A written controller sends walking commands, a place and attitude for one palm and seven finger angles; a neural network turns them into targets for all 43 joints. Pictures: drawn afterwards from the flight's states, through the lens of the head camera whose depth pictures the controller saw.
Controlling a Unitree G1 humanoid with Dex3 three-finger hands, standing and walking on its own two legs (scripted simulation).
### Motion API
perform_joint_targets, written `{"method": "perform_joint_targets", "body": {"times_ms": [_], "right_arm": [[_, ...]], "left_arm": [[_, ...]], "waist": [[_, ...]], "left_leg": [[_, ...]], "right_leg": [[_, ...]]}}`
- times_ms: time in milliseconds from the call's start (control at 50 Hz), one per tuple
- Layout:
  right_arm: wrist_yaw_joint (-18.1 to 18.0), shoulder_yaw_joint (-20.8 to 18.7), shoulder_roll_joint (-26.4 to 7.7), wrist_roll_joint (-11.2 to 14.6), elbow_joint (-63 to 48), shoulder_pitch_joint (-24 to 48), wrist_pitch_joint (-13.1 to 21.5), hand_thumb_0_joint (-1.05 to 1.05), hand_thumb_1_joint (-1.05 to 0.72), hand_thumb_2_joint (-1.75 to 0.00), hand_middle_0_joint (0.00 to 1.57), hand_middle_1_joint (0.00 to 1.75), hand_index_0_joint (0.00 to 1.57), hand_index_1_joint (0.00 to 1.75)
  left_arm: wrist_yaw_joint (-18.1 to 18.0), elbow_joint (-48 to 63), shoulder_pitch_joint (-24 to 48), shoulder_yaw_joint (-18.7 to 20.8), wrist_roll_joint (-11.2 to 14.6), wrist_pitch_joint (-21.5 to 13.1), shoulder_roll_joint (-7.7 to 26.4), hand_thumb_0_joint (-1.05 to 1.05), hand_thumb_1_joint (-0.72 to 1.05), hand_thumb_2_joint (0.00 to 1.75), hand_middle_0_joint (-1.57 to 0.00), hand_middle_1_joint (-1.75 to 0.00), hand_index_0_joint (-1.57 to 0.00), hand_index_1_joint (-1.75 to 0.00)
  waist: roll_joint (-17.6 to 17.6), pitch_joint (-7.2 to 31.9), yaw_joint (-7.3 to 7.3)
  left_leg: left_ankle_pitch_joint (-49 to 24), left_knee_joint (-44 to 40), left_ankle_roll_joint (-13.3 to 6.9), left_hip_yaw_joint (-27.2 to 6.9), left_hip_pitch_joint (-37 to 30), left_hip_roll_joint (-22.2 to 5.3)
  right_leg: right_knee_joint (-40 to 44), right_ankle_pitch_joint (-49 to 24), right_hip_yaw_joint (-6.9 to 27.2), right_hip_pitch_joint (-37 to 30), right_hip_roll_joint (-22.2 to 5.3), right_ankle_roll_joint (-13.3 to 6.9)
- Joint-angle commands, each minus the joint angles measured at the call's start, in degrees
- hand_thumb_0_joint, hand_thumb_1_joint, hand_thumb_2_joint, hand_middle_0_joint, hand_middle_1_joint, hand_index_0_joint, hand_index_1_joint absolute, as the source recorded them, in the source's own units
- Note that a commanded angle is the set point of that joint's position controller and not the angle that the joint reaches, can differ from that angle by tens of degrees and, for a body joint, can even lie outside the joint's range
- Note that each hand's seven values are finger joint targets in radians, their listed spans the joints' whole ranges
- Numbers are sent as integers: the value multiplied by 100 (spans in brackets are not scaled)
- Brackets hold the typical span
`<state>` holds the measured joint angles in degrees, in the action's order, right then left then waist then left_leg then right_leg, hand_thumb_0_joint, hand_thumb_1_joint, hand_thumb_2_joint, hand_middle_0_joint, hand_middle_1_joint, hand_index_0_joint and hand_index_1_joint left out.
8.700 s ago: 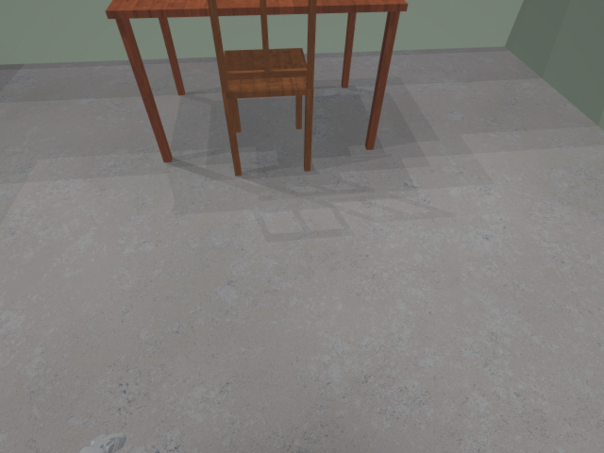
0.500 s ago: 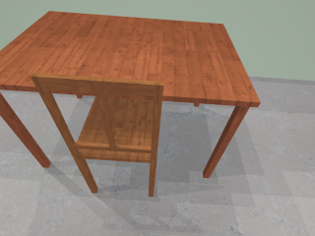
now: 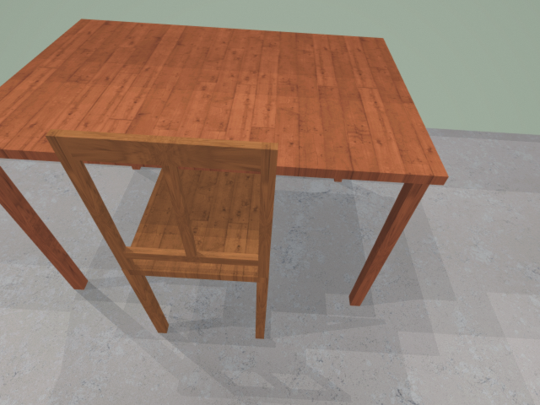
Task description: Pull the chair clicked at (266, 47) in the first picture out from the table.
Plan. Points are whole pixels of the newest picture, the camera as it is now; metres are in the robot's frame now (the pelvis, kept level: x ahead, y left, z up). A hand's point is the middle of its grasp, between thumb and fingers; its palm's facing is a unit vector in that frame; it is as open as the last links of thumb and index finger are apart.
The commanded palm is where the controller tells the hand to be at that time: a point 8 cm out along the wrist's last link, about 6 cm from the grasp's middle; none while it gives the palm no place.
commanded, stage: look again from close up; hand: left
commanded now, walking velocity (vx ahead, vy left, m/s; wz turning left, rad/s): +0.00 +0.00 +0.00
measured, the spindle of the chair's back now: (182, 215) +0.49 +0.22 -0.08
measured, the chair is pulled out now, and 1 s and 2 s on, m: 0.00 0.00 0.00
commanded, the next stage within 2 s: none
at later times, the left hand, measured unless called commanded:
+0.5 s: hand out of the picture -0.04 +0.14 -0.18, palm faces +0.06 -0.98 -0.16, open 7.4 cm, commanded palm none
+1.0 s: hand out of the picture -0.03 +0.13 -0.18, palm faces +0.08 -0.98 -0.16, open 7.4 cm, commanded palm none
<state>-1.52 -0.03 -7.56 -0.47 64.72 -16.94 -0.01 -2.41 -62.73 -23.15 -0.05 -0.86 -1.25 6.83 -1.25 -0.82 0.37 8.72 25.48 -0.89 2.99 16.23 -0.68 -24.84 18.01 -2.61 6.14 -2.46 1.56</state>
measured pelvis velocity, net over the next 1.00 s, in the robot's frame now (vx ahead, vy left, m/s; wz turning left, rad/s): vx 0.02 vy -0.03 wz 0.01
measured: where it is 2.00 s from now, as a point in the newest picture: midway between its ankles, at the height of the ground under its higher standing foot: outside the picture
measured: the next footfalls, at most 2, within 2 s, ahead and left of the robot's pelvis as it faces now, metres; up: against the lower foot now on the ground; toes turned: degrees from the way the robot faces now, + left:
none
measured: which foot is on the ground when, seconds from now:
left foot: down 0.00-1.00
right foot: down 0.00-1.00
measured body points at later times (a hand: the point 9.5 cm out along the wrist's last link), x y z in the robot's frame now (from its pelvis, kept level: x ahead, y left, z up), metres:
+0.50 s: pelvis +0.01 -0.01 +0.00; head +0.02 -0.01 +0.45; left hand -0.04 +0.19 -0.16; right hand +0.00 -0.23 -0.16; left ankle +0.05 +0.11 -0.74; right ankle -0.05 -0.13 -0.74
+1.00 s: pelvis +0.02 -0.03 +0.00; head +0.03 -0.02 +0.45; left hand -0.04 +0.18 -0.16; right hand +0.02 -0.24 -0.16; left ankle +0.05 +0.11 -0.74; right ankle -0.05 -0.13 -0.74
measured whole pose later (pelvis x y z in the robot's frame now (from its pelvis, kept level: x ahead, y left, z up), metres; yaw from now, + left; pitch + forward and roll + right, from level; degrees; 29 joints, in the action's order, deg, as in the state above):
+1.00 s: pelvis +0.02 -0.03 +0.00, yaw +1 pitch -1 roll +0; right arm -2.1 0.3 -8.0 -0.5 65.3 -16.4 0.2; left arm -2.3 -63.6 -23.0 0.0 -0.7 -1.3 6.7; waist -0.8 -1.1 0.8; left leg 10.1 25.3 1.2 1.6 14.3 -1.9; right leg -23.8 19.5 -3.8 3.4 -1.0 -0.3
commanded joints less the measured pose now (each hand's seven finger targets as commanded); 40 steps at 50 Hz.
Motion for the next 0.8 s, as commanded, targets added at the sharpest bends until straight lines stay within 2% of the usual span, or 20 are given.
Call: {"method": "perform_joint_targets", "body": {"times_ms": [0, 40, 100, 240, 340, 500, 560, 600, 660, 680, 740, 780], "right_arm": [[-2, -69, -523, 23, -192, -314, 106, 0, -90, -90, 20, 30, 20, 30], [-2, -60, -514, 25, -180, -323, 115, 0, -90, -90, 20, 30, 20, 30], [-5, -61, -528, 22, -180, -301, 98, 0, -90, -90, 20, 30, 20, 30], [-15, -56, -541, 17, -178, -314, 115, 0, -90, -90, 20, 30, 20, 30], [-18, -42, -531, 23, -154, -299, 125, 0, -90, -90, 20, 30, 20, 30], [-29, -36, -518, 21, -143, -286, 111, 0, -90, -90, 20, 30, 20, 30], [-33, -35, -499, 17, -136, -294, 119, 0, -90, -90, 20, 30, 20, 30], [-36, -34, -510, 22, -143, -285, 110, 0, -90, -90, 20, 30, 20, 30], [-40, -26, -500, 17, -126, -279, 117, 0, -90, -90, 20, 30, 20, 30], [-43, -30, -491, 30, -128, -288, 112, 0, -90, -90, 20, 30, 20, 30], [-45, -29, -511, 15, -129, -264, 112, 0, -90, -90, 20, 30, 20, 30], [-48, -32, -491, 28, -128, -250, 98, 0, -90, -90, 20, 30, 20, 30]], "left_arm": [[-9, 45, -686, 74, -22, -12, 425, 0, 90, 90, -20, -30, -20, -30], [-13, 35, -678, 72, -18, -19, 445, 0, 90, 90, -20, -30, -20, -30], [-12, 29, -656, 67, -19, -6, 430, 0, 90, 90, -20, -30, -20, -30], [-6, 9, -651, 75, -15, -9, 442, 0, 90, 90, -20, -30, -20, -30], [-13, 4, -646, 71, -8, -23, 466, 0, 90, 90, -20, -30, -20, -30], [-13, 0, -629, 73, -8, -13, 467, 0, 90, 90, -20, -30, -20, -30], [-12, -4, -649, 83, -4, -24, 468, 0, 90, 90, -20, -30, -20, -30], [-10, -3, -612, 78, -10, -12, 471, 0, 90, 90, -20, -30, -20, -30], [-11, -15, -632, 82, -1, -18, 478, 0, 90, 90, -20, -30, -20, -30], [-9, -8, -632, 82, -5, -16, 498, 0, 90, 90, -20, -30, -20, -30], [-9, -19, -637, 80, -1, -18, 458, 0, 90, 90, -20, -30, -20, -30], [-6, -24, -629, 77, -7, -10, 478, 0, 90, 90, -20, -30, -20, -30]], "waist": [[98, -397, -8], [107, -348, -2], [78, -491, -6], [130, -333, -6], [3, -317, 8], [65, -450, 11], [77, -313, 15], [57, -498, 12], [123, -387, 24], [2, -485, 29], [97, -447, 24], [18, -557, 28]], "left_leg": [[10, -528, -72, -560, -434, -460], [-123, -494, -73, -545, -474, -460], [17, -529, -64, -546, -438, -456], [-165, -496, -67, -514, -568, -470], [-436, -417, -74, -498, -602, -471], [-427, -401, -58, -486, -560, -460], [-543, -356, -60, -490, -625, -455], [-479, -372, -48, -492, -536, -450], [-606, -328, -54, -480, -610, -454], [-550, -352, -50, -481, -554, -464], [-557, -324, -44, -477, -608, -453], [-473, -347, -43, -482, -559, -458]], "right_leg": [[599, -492, 313, 792, -321, -263], [592, -568, 296, 732, -332, -257], [629, -434, 295, 820, -323, -260], [602, -569, 325, 742, -325, -264], [623, -743, 317, 661, -340, -262], [686, -689, 317, 683, -338, -273], [675, -803, 320, 604, -346, -280], [699, -709, 301, 673, -334, -275], [681, -841, 295, 602, -346, -286], [713, -781, 282, 621, -333, -277], [702, -807, 301, 641, -338, -283], [745, -712, 293, 682, -328, -287]]}}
